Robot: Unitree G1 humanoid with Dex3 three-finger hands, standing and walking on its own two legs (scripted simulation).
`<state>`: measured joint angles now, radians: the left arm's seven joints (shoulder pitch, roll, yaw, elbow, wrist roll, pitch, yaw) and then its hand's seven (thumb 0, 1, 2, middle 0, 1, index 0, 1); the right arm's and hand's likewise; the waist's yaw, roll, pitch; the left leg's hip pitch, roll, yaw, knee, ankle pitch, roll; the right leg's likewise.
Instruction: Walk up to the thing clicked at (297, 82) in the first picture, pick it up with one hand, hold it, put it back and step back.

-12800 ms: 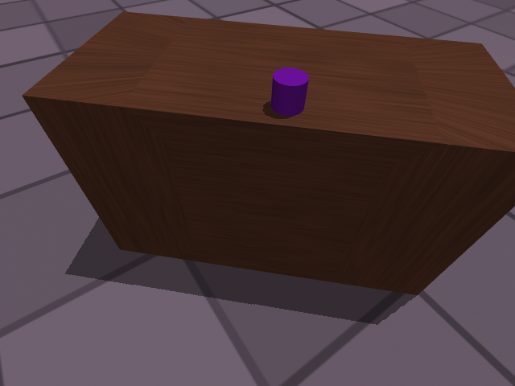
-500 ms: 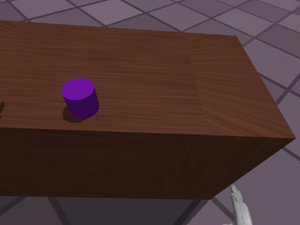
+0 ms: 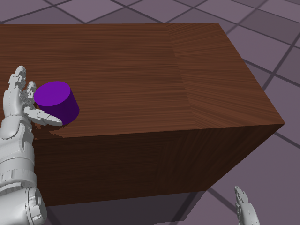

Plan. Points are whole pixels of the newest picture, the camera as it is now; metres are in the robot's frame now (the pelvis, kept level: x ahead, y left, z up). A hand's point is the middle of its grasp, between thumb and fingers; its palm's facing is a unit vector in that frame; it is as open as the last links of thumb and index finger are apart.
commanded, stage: close in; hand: left
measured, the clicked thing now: (58, 103) +0.43 +0.23 +0.09
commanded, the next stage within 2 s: rest palm in 0.22 s
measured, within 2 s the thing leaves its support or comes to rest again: leaves its support in 1.72 s
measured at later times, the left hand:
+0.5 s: hand (57, 103) +0.41 +0.22 +0.11, palm faces +0.21 -0.98 +0.02, open 17.7 cm
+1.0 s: hand (53, 99) +0.42 +0.24 +0.11, palm faces +0.21 -0.98 +0.02, open 14.8 cm
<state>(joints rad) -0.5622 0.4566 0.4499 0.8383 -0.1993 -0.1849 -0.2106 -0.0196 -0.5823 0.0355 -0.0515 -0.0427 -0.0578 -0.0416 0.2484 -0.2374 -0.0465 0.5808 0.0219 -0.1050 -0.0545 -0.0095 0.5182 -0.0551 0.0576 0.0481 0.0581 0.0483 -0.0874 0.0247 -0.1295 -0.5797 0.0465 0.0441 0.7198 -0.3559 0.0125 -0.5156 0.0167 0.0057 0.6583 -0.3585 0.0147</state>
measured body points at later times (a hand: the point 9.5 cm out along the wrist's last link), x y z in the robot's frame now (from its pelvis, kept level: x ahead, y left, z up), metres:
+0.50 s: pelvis -0.02 -0.01 -0.01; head +0.03 +0.00 +0.44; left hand +0.39 +0.27 +0.11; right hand +0.13 -0.28 -0.07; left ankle -0.01 +0.11 -0.72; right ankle -0.03 -0.13 -0.72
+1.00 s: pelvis -0.03 +0.00 -0.01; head +0.02 +0.03 +0.44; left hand +0.41 +0.29 +0.11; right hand +0.12 -0.26 -0.06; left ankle -0.01 +0.11 -0.72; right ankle -0.03 -0.13 -0.72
